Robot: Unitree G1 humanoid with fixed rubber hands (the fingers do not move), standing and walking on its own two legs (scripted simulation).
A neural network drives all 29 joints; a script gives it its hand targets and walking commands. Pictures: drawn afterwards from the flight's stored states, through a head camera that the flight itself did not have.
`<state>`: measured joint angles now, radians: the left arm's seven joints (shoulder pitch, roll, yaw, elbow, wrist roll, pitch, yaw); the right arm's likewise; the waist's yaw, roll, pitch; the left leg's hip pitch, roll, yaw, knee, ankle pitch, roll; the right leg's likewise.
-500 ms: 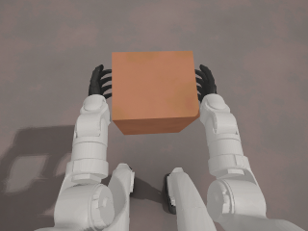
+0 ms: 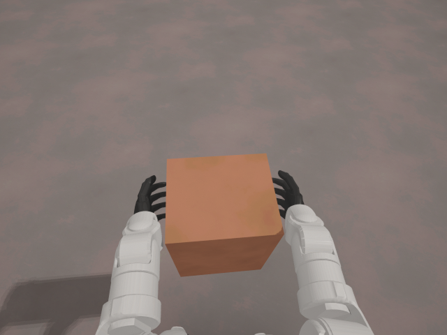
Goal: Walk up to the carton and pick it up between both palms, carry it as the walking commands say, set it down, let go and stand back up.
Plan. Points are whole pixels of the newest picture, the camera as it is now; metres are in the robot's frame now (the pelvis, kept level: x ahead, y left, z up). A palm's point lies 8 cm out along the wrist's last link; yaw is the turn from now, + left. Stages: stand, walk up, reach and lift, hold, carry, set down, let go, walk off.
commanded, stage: reach and lift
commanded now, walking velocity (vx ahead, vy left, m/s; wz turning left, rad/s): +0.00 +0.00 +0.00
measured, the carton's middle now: (219, 220) +0.35 +0.01 -0.06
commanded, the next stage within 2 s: hold in 1.60 s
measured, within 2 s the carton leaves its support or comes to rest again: neither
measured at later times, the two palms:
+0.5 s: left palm (140, 212) +0.30 +0.14 +0.06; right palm (308, 209) +0.31 -0.14 +0.06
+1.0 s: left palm (141, 209) +0.31 +0.14 +0.07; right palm (310, 210) +0.31 -0.14 +0.07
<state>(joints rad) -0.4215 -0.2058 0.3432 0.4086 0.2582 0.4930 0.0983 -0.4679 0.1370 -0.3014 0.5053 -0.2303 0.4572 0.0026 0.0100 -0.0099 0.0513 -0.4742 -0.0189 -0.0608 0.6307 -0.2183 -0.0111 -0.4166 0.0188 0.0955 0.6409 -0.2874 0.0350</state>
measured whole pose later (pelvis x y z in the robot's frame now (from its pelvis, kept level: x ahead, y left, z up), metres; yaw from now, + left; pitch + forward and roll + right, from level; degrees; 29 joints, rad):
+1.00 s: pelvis -0.01 +0.00 +0.01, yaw +0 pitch -8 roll +0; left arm -0.43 -0.17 0.29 0.38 0.27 0.74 0.09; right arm -0.44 0.13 -0.26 0.43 -0.22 0.71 -0.03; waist -0.02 -0.01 0.04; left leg -0.20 -0.02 -0.06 0.52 -0.18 -0.01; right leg -0.14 0.01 0.10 0.52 -0.25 0.03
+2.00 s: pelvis +0.00 -0.01 +0.01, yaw +1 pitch -9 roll +0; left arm -0.28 -0.16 0.19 0.24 0.23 0.78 0.06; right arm -0.25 0.15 -0.15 0.24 -0.21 0.76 -0.06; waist -0.01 0.00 0.05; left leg -0.15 -0.02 -0.08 0.49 -0.18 -0.02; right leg -0.09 0.01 0.08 0.50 -0.25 0.02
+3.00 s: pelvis -0.08 -0.06 +0.00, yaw -2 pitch +2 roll -2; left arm -0.07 -0.13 0.05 -0.34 0.03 1.22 0.20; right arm -0.04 0.13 0.00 -0.33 -0.02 1.19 -0.19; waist 0.02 -0.01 -0.19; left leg -0.45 0.11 0.14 0.66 -0.25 0.02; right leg -0.56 -0.03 -0.05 0.89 -0.34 0.01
